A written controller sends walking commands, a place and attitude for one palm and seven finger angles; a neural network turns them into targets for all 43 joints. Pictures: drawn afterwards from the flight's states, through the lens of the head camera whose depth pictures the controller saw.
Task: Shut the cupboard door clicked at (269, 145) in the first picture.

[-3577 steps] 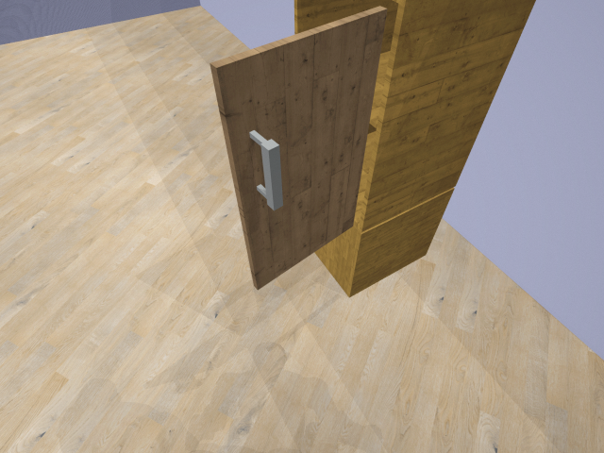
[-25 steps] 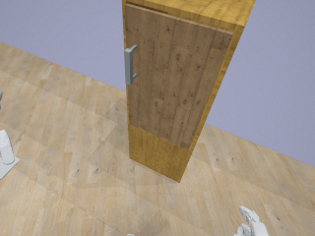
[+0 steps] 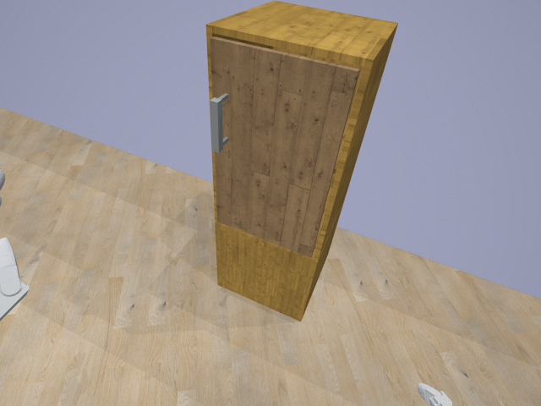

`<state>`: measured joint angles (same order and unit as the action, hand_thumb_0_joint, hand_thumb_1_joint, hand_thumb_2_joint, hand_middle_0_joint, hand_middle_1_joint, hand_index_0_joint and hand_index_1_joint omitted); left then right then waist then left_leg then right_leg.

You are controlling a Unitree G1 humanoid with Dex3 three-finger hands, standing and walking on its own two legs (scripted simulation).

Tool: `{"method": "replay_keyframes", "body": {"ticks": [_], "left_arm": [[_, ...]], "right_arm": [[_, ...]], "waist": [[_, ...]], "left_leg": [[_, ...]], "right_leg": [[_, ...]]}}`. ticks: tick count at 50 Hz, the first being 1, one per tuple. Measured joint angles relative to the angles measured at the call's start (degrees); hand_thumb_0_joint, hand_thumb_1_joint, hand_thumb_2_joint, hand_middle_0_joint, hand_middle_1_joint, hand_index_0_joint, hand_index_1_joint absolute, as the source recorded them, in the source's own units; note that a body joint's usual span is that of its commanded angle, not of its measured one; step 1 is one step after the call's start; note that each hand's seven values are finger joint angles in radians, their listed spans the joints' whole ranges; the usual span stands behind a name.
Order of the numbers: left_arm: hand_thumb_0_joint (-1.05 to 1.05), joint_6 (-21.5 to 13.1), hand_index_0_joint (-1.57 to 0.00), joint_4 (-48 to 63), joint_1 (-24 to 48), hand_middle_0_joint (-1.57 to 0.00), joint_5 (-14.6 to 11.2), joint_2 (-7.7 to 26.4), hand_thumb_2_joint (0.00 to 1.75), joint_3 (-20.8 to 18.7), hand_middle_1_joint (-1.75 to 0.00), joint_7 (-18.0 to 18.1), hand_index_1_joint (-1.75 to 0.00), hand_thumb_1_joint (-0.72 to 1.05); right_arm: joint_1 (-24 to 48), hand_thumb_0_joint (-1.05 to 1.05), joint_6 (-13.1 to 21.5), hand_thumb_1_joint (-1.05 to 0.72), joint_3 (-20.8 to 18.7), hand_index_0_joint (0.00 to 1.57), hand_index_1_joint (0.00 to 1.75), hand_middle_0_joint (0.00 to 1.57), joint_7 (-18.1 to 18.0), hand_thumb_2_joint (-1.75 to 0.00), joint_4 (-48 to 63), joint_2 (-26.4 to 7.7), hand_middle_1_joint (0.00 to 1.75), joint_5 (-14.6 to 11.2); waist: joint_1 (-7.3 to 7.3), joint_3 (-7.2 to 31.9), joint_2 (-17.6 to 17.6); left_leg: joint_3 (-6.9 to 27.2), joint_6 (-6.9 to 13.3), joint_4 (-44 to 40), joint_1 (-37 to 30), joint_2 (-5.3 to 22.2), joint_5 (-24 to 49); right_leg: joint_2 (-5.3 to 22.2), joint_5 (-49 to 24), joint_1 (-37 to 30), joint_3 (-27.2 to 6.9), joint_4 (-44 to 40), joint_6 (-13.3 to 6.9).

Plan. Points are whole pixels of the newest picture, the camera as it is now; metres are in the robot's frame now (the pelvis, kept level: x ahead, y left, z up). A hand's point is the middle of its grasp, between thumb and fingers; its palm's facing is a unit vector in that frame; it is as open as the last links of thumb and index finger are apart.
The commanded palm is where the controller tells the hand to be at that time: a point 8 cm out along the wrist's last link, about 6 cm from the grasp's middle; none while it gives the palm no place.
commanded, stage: stop stepping back and stand still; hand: left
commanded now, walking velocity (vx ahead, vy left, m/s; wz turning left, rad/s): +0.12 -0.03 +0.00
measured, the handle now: (221, 122) +0.76 +0.19 +0.07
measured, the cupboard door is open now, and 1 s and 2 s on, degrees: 0 0 0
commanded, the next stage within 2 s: let the arm hang, fingers relaxed in 0.80 s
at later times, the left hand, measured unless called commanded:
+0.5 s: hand out of the picture +0.16 +0.31 +0.17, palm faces +0.54 -0.77 -0.35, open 7.4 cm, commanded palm +0.09 +0.34 +0.19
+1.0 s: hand (44, 342) +0.18 +0.31 +0.05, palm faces +0.24 -0.85 -0.46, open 7.4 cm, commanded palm none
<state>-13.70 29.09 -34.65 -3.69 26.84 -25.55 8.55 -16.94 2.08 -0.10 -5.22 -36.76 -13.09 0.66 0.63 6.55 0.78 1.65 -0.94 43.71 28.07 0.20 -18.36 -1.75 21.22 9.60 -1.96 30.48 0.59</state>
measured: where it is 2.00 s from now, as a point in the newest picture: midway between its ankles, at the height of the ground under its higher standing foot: outside the picture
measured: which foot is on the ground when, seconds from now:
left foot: up 0.00-0.00, down 0.02-1.00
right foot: down 0.00-0.08, up 0.10-0.24, down 0.26-1.00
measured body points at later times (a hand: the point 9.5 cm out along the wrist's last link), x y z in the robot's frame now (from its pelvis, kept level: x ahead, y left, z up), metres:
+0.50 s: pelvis -0.03 +0.03 +0.00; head -0.07 +0.04 +0.45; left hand +0.12 +0.35 +0.19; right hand +0.11 -0.21 -0.09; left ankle +0.02 +0.15 -0.73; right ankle -0.07 -0.07 -0.73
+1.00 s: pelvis -0.02 +0.05 +0.00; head -0.03 +0.03 +0.45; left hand +0.16 +0.35 +0.07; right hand +0.16 -0.19 -0.10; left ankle +0.01 +0.15 -0.73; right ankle -0.07 -0.07 -0.73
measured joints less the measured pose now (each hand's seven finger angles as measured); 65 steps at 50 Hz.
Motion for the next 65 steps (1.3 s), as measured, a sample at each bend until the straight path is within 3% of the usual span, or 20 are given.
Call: {"method": "replay_keyframes", "body": {"ticks": [1, 3, 5, 8, 11, 13, 15, 20, 24, 27, 35, 45, 47, 49, 52, 55, 59, 65], "left_arm": [[0.00, 0.57, -0.22, -2.12, 2.56, -0.22, 0.35, -1.38, 0.90, 0.68, -0.30, 0.59, -0.30, 0.89], [0.00, 1.65, -0.22, -6.61, 8.64, -0.21, 0.77, -4.16, 0.90, 2.01, -0.30, 1.45, -0.30, 0.89], [0.01, 2.68, -0.21, -8.63, 10.69, -0.21, 0.44, -5.83, 0.90, 1.83, -0.30, 1.86, -0.30, 0.89], [0.01, 3.84, -0.21, -6.97, 8.69, -0.20, 0.44, -6.20, 0.90, 1.67, -0.30, 1.53, -0.30, 0.90], [0.01, 3.47, -0.21, -1.75, 3.92, -0.20, 0.55, -3.86, 0.90, 1.84, -0.30, 0.67, -0.30, 0.90], [0.01, 2.47, -0.21, 1.36, 0.95, -0.20, 0.72, -1.76, 0.90, 1.41, -0.30, 0.25, -0.30, 0.90], [0.01, 1.69, -0.21, 2.15, -0.24, -0.21, 0.66, -0.53, 0.90, 1.51, -0.30, -0.19, -0.30, 0.90], [0.01, 2.47, -0.22, -1.86, 0.85, -0.21, 0.39, -1.81, 0.90, 2.56, -0.30, 0.62, -0.30, 0.89], [0.01, 3.67, -0.22, -6.78, 6.30, -0.21, 0.85, -5.03, 0.90, 3.62, -0.30, 1.56, -0.30, 0.89], [0.01, 4.07, -0.21, -8.01, 7.85, -0.21, 0.65, -6.47, 0.90, 3.45, -0.30, 1.41, -0.30, 0.89], [0.01, 1.59, -0.21, -3.00, 4.50, -0.21, 1.01, -3.57, 0.90, 2.03, -0.30, 0.47, -0.30, 0.90], [0.01, 2.75, -0.21, -5.12, 3.12, -0.21, 0.28, -3.46, 0.90, 3.17, -0.30, -0.28, -0.30, 0.89], [0.00, 3.25, -0.21, -12.87, 7.38, -0.21, 1.92, -3.23, 0.90, 7.08, -0.30, -2.44, -0.30, 0.90], [0.00, 7.48, -0.21, -25.69, 12.94, -0.20, 3.37, -4.34, 0.90, 12.75, -0.30, -5.13, -0.30, 0.90], [0.00, 13.39, -0.20, -46.36, 18.50, -0.20, 4.47, -7.91, 0.90, 19.64, -0.30, -7.58, -0.30, 0.91], [0.00, 16.28, -0.20, -62.40, 19.83, -0.20, 4.77, -11.86, 0.90, 24.07, -0.30, -8.44, -0.30, 0.91], [0.00, 17.26, -0.20, -76.85, 18.22, -0.20, 4.27, -16.80, 0.90, 26.46, -0.30, -8.07, -0.30, 0.93], [-0.01, 16.07, -0.21, -87.85, 15.03, -0.21, 4.18, -15.43, 0.90, 24.96, -0.30, -7.80, -0.30, 1.00]], "right_arm": [[-1.23, 0.01, 0.36, -0.90, -0.31, 0.20, 0.30, 0.20, -0.49, -0.90, -0.39, -1.19, 0.30, -0.23], [-1.79, 0.01, 1.07, -0.90, -1.09, 0.20, 0.30, 0.20, -1.32, -0.90, -2.39, -2.35, 0.30, -0.76], [-0.87, 0.01, 1.66, -0.90, -0.78, 0.20, 0.30, 0.20, -1.43, -0.90, -3.92, -1.76, 0.30, -1.11], [-0.26, 0.02, 3.44, -0.91, 0.02, 0.20, 0.30, 0.20, -0.67, -0.90, -2.93, 0.99, 0.30, -0.65], [-0.41, 0.02, 4.92, -0.90, 1.36, 0.20, 0.30, 0.20, 0.70, -0.90, -1.06, 3.96, 0.30, 0.11], [-0.12, 0.02, 5.15, -0.90, 2.17, 0.20, 0.30, 0.20, 1.42, -0.90, 0.15, 4.98, 0.30, 0.60], [0.81, 0.01, 4.53, -0.90, 2.29, 0.20, 0.30, 0.20, 1.90, -0.90, 0.18, 4.76, 0.30, 1.08], [0.34, 0.01, 1.31, -0.90, 1.56, 0.20, 0.30, 0.21, 1.84, -0.90, -2.07, 2.69, 0.30, 0.01], [-0.58, 0.01, 1.55, -0.90, 0.62, 0.20, 0.30, 0.21, 0.70, -0.90, -2.64, -0.01, 0.30, -0.42], [1.10, 0.01, 1.80, -0.90, 0.25, 0.20, 0.30, 0.20, 0.15, -0.90, -3.33, -0.16, 0.30, -0.64], [3.66, 0.01, 4.49, -0.90, 1.59, 0.20, 0.30, 0.20, 1.04, -0.90, 0.41, 2.58, 0.30, -0.42], [4.99, 0.01, 1.76, -0.90, 1.69, 0.20, 0.30, 0.20, 1.26, -0.90, 1.48, 2.24, 0.30, -1.07], [5.45, 0.01, 3.25, -0.90, 1.00, 0.20, 0.30, 0.20, 3.29, -0.90, -0.78, 0.30, 0.30, -1.32], [6.81, 0.01, 2.50, -0.90, 0.50, 0.20, 0.30, 0.20, 4.72, -0.90, -3.87, -2.24, 0.30, -0.69], [8.44, 0.01, 0.10, -0.90, 0.35, 0.20, 0.30, 0.20, 5.20, -0.90, -7.51, -4.16, 0.30, 0.19], [8.14, 0.01, -1.56, -0.90, 0.52, 0.20, 0.30, 0.20, 5.16, -0.90, -10.02, -3.64, 0.30, 0.84], [5.41, 0.01, -3.09, -0.91, 1.15, 0.20, 0.30, 0.20, 4.78, -0.90, -14.38, -1.51, 0.30, 1.17], [0.31, 0.01, -4.33, -0.91, 1.26, 0.20, 0.30, 0.20, 3.85, -0.90, -21.79, 1.71, 0.30, 0.99]], "waist": [[-0.10, 0.44, -1.11], [-0.87, -0.81, -1.94], [-1.23, -2.50, -0.78], [-3.05, -3.72, 0.63], [-3.91, -3.77, 1.95], [-3.73, -3.54, 2.54], [-3.50, -4.05, 0.96], [-0.94, -1.44, -0.98], [-1.11, -1.30, -2.30], [-0.92, -2.96, -0.66], [-1.54, -4.51, 0.66], [-1.01, -3.95, -1.01], [-0.18, -3.67, -2.25], [0.46, -3.19, -3.92], [-0.44, -3.58, -4.95], [-1.91, -5.15, -3.18], [-2.56, -7.33, 0.29], [-0.89, -9.10, 1.48]], "left_leg": [[0.85, 0.55, -3.68, -2.84, 0.64, -0.65], [1.76, 1.94, -6.30, -3.37, -0.16, 5.86], [0.93, 2.69, -7.94, -4.37, -1.10, 7.87], [0.32, 2.55, -13.97, -6.13, -1.65, 9.88], [-0.26, 1.81, -19.38, -7.18, -1.64, 10.54], [-1.28, 1.18, -19.93, -6.33, -1.87, 10.14], [-1.27, 0.69, -16.75, -4.86, -1.36, 7.00], [-1.19, 0.56, -1.71, -2.95, -0.67, 0.20], [-0.78, 2.01, -10.18, -8.96, 1.36, 3.20], [-1.93, 1.95, -9.94, -9.97, -0.16, 4.96], [-2.76, 1.87, -14.91, -10.76, -0.04, 6.62], [-3.12, 1.87, -15.05, -11.02, 0.33, 6.04], [-2.65, 2.04, -13.29, -9.42, 0.03, 5.93], [-2.50, 2.43, -11.37, -7.92, -0.52, 5.15], [-2.43, 2.98, -9.62, -6.99, -1.34, 4.75], [-2.55, 3.03, -9.65, -7.63, -1.76, 5.01], [-2.26, 2.82, -11.62, -9.32, -1.54, 6.12], [-1.29, 2.61, -15.43, -10.69, -1.06, 8.54]], "right_leg": [[-0.03, 0.08, 0.25, 0.87, 0.51, 0.60], [0.94, 0.44, 0.28, 2.80, 1.54, 1.56], [1.50, 1.84, 0.41, 1.48, 2.27, 1.04], [-0.18, 3.89, 2.13, -0.20, 4.85, -0.02], [-1.94, 3.17, 1.01, 1.75, 0.07, -1.12], [-2.19, -0.05, -0.42, 2.60, -5.15, -2.78], [-2.62, -5.94, -0.39, 3.00, -6.20, -4.13], [-2.43, -3.91, -0.83, 2.05, -4.25, -4.36], [-1.58, -0.76, -0.94, 3.98, -0.34, -2.67], [0.29, 0.61, -1.37, 3.35, 1.46, -1.65], [0.30, -2.32, -2.13, 2.43, -4.32, -1.48], [-0.02, -2.80, -2.98, 1.97, -6.09, -1.38], [0.24, -2.36, -1.53, 2.73, -4.09, -1.25], [0.78, -0.86, 0.17, 3.04, -1.37, -0.98], [1.61, 0.56, 1.54, 3.29, 1.83, -0.63], [2.07, 0.97, 1.40, 3.24, 2.96, -0.58], [1.78, -0.25, -0.38, 3.47, 0.81, -0.65], [1.06, -3.50, -2.62, 4.29, -4.67, -1.10]]}}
